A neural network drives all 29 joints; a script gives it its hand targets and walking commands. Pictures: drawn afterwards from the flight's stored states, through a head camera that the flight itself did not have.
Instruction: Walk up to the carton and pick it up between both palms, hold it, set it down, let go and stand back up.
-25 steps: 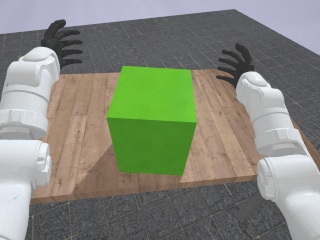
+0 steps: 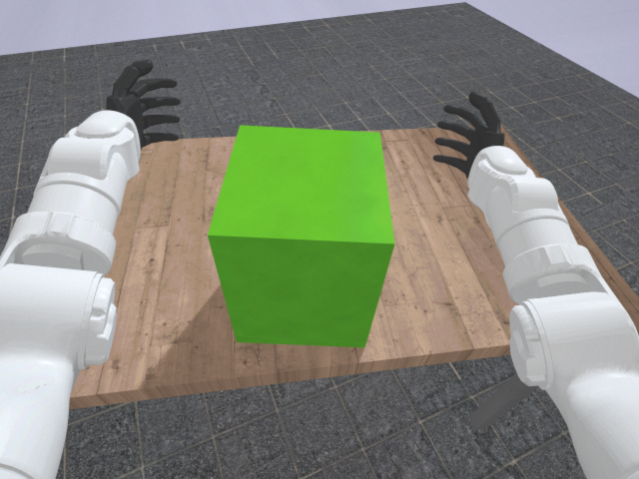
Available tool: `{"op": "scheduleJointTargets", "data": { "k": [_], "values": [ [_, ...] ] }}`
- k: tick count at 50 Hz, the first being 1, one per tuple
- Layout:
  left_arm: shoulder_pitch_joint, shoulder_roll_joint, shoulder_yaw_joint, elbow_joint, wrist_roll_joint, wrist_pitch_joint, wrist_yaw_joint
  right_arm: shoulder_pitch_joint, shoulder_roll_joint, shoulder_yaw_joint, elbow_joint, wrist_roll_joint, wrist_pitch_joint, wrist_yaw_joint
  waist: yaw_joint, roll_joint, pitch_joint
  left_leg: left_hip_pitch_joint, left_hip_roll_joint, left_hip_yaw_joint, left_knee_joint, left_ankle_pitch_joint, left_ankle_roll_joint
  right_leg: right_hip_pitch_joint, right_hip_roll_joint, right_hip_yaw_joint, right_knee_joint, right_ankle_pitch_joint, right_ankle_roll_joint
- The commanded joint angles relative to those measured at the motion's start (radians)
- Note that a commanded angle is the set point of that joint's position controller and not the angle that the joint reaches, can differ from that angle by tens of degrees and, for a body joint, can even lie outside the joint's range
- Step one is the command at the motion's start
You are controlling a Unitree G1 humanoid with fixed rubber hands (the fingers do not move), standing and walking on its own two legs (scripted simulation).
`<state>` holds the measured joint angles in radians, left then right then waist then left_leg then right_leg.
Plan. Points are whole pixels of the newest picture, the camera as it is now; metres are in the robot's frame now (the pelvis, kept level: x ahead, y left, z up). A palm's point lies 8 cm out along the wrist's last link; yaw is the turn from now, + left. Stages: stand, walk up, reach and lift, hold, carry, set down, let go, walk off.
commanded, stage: reach and lift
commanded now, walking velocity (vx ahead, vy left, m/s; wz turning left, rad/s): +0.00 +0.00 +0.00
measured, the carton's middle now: (305, 241) +0.43 -0.02 +0.04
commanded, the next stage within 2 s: none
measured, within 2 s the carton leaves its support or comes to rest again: neither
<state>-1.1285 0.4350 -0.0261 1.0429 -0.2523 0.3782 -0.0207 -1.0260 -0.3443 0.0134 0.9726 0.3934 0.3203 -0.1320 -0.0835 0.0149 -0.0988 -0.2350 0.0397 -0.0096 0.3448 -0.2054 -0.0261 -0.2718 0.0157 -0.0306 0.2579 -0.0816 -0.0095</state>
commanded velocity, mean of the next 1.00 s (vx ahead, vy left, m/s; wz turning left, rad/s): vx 0.00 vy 0.00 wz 0.00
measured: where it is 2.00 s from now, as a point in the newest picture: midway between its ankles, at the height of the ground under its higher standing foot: outside the picture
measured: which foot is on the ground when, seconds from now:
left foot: down 0.00-1.00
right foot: down 0.00-1.00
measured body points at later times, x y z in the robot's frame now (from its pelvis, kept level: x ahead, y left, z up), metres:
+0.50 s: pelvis -0.01 +0.00 -0.01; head +0.02 +0.00 +0.44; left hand +0.46 +0.18 +0.13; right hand +0.42 -0.21 +0.11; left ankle -0.02 +0.13 -0.75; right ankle +0.02 -0.11 -0.75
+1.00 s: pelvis -0.01 +0.00 -0.01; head +0.02 +0.00 +0.44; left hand +0.46 +0.14 +0.12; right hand +0.43 -0.17 +0.10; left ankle -0.02 +0.13 -0.75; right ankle +0.02 -0.11 -0.75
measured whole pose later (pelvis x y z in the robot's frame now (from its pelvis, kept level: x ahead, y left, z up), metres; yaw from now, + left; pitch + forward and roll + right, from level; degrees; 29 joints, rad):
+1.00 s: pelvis -0.01 +0.00 -0.01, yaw +0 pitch +12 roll +0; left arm -1.10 0.23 0.00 1.37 -0.20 -0.10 0.03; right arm -0.95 -0.12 -0.04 1.14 0.23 -0.03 -0.20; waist -0.06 0.01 -0.16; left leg -0.44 0.03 -0.01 0.44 -0.22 -0.03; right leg -0.49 0.01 -0.03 0.39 -0.11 -0.01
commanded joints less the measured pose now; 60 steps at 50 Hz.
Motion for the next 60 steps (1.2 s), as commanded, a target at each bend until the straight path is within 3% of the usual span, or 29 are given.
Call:
{"op": "scheduleJointTargets", "data": {
  "k": [1, 4, 11, 17, 23, 28, 33, 38, 50, 60],
  "values": [
    [-0.344, 0.112, 0.027, -0.121, 0.003, -0.097, 0.005, -0.383, -0.108, -0.041, -0.147, -0.038, -0.080, -0.002, 0.002, 0.023, -0.459, 0.087, -0.066, 0.022, 0.020, 0.338, -0.025, 0.278, 0.042, -0.010, 0.075, 0.318, 0.017],
    [-0.354, 0.110, 0.031, -0.082, -0.001, -0.149, 0.014, -0.386, -0.099, -0.056, -0.152, -0.068, -0.121, -0.007, 0.016, 0.020, -0.462, 0.058, -0.064, 0.029, 0.019, 0.281, -0.019, 0.255, 0.036, -0.009, 0.080, 0.246, 0.016],
    [-0.347, 0.071, -0.025, 0.094, -0.031, -0.319, 0.020, -0.339, -0.032, -0.079, -0.039, -0.137, -0.211, 0.001, 0.009, 0.004, -0.441, -0.001, -0.059, 0.031, 0.026, 0.165, -0.021, 0.153, 0.017, -0.018, 0.099, 0.110, 0.011],
    [-0.343, 0.051, -0.058, 0.119, -0.049, -0.430, 0.028, -0.309, -0.029, -0.062, -0.009, -0.125, -0.313, -0.007, 0.002, 0.050, -0.534, 0.014, -0.053, 0.032, 0.087, 0.294, -0.045, 0.113, 0.018, -0.020, 0.141, 0.191, 0.007],
    [-0.336, 0.027, -0.063, 0.147, -0.051, -0.484, 0.021, -0.309, -0.022, -0.023, 0.026, -0.096, -0.379, -0.017, 0.003, 0.041, -0.568, 0.002, -0.050, 0.027, 0.131, 0.360, -0.053, 0.104, 0.021, -0.010, 0.159, 0.255, 0.016],
    [-0.358, 0.007, -0.063, 0.166, -0.049, -0.514, 0.023, -0.314, -0.008, -0.013, 0.059, -0.091, -0.398, -0.018, -0.007, 0.036, -0.556, -0.048, -0.052, 0.026, 0.124, 0.292, -0.048, 0.097, 0.011, 0.000, 0.164, 0.208, 0.020],
    [-0.365, -0.005, -0.051, 0.230, -0.054, -0.538, 0.033, -0.339, 0.034, 0.015, 0.056, -0.086, -0.394, -0.015, 0.023, -0.014, -0.548, -0.144, -0.055, 0.029, 0.104, 0.193, -0.017, 0.116, -0.003, 0.012, 0.172, 0.147, 0.025],
    [-0.377, -0.023, -0.044, 0.240, -0.044, -0.547, 0.039, -0.351, 0.055, 0.011, 0.057, -0.085, -0.394, -0.027, 0.023, -0.003, -0.562, -0.152, -0.058, 0.031, 0.105, 0.197, -0.017, 0.113, -0.003, 0.014, 0.177, 0.136, 0.022],
    [-0.354, -0.119, 0.072, 0.162, 0.096, -0.499, 0.066, -0.325, 0.143, -0.111, 0.020, -0.218, -0.375, -0.076, 0.017, 0.011, -0.538, -0.084, -0.056, 0.049, 0.076, 0.272, -0.034, 0.180, 0.012, 0.007, 0.137, 0.200, 0.018],
    [-0.339, -0.196, 0.162, 0.074, 0.217, -0.460, 0.093, -0.342, 0.206, -0.193, -0.015, -0.295, -0.363, -0.065, 0.039, 0.026, -0.533, -0.031, -0.054, 0.069, 0.061, 0.329, -0.038, 0.202, 0.022, 0.004, 0.109, 0.222, 0.010]
  ]
}}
